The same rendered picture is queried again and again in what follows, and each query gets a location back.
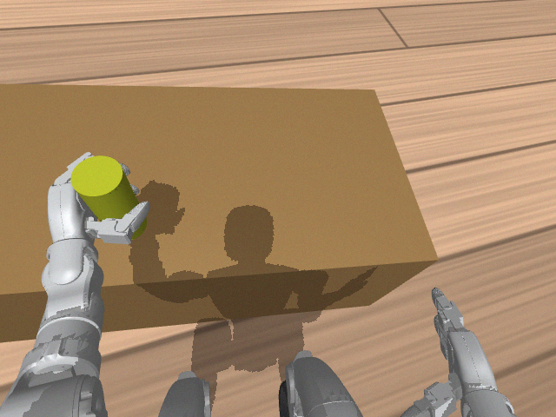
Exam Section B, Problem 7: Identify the right robot arm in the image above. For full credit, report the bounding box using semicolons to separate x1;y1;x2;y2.
460;389;517;417

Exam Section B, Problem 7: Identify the right robot hand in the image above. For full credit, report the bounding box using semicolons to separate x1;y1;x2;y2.
401;288;498;417

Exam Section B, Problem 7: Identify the can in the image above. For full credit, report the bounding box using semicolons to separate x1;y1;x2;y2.
70;156;147;240

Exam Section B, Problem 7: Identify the left robot hand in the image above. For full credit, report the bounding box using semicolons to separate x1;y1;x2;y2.
48;152;150;245

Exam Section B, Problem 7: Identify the left robot arm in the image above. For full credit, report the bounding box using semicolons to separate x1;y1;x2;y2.
0;238;108;417

